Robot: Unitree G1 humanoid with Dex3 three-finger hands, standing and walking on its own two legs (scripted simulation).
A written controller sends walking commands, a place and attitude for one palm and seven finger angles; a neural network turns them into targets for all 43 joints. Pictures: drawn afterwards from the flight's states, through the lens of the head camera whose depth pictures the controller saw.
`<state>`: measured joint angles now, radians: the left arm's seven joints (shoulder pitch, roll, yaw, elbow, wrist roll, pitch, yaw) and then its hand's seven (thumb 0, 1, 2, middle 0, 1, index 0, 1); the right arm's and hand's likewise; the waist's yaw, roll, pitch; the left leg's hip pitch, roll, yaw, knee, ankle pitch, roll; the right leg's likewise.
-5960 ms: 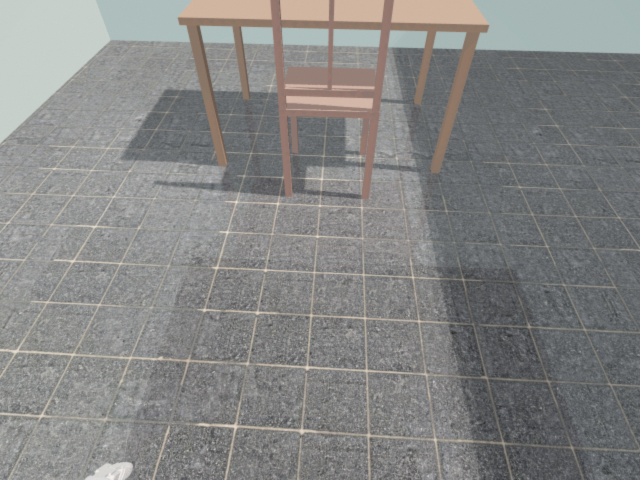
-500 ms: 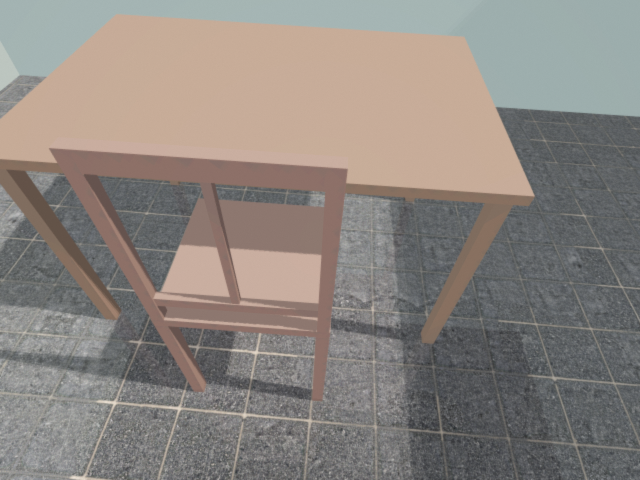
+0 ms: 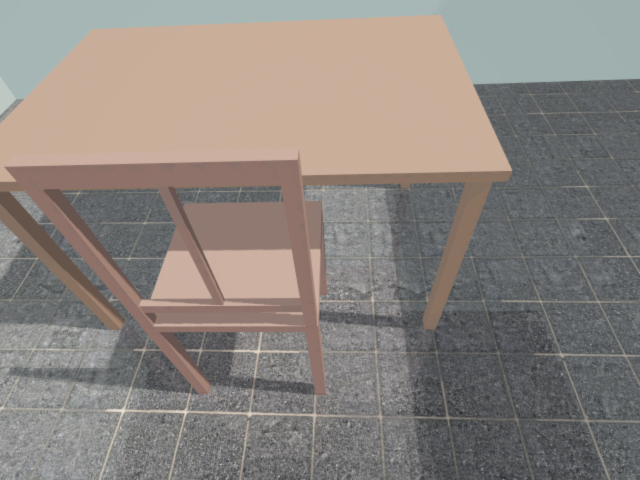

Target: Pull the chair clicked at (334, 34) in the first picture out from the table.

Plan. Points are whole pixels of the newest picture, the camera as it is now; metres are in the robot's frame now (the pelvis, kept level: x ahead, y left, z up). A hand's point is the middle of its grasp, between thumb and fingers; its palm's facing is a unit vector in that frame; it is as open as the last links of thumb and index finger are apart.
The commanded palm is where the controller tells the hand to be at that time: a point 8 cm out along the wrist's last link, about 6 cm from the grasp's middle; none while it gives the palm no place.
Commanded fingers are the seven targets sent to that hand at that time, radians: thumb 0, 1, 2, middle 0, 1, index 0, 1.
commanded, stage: come to a stop and stand still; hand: left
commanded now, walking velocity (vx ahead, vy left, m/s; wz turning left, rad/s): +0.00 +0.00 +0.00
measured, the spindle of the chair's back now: (196, 252) +0.47 +0.26 -0.05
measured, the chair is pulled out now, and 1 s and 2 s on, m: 0.00 0.00 0.00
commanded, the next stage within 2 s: look again from close up in 0.42 s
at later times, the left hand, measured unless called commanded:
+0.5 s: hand out of the picture -0.02 +0.15 -0.16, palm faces +0.06 -0.98 -0.20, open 7.3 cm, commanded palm none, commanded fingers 0.00 0.90 0.90 -0.20 -0.30 -0.20 -0.30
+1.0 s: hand out of the picture -0.06 +0.20 -0.18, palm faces +0.08 -0.98 -0.17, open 7.3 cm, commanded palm none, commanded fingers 0.00 0.90 0.90 -0.20 -0.30 -0.20 -0.30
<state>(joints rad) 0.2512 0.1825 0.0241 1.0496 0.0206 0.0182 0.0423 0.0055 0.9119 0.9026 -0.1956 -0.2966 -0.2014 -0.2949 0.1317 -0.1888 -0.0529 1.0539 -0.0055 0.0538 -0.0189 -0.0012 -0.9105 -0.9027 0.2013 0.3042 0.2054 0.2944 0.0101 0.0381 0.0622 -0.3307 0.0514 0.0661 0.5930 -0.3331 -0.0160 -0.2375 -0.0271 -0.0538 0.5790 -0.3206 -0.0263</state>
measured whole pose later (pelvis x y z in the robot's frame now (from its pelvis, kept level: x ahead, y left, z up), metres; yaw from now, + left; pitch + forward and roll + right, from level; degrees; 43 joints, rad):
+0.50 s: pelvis -0.02 -0.03 +0.01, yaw +1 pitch -2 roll +0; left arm 0.26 0.14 0.01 1.13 0.00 0.01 0.03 0.01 0.92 0.90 -0.20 -0.30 -0.20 -0.30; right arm 0.34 -0.12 0.00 1.17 -0.01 0.02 -0.03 0.00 -0.91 -0.90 0.20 0.30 0.20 0.29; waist -0.01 0.02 0.04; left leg -0.18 0.07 0.00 0.40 -0.19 -0.05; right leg -0.18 0.04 -0.10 0.40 -0.20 -0.07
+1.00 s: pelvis -0.04 +0.03 +0.00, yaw +2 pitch -2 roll +0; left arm 0.35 0.15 0.00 1.08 0.02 -0.01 0.04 0.01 0.91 0.90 -0.20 -0.30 -0.20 -0.30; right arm 0.33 -0.14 0.01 1.07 -0.01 -0.01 -0.02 0.01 -0.92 -0.90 0.20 0.30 0.20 0.29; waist 0.00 -0.02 -0.01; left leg -0.24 -0.02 0.04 0.49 -0.22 0.04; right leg -0.24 -0.05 -0.08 0.48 -0.21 0.01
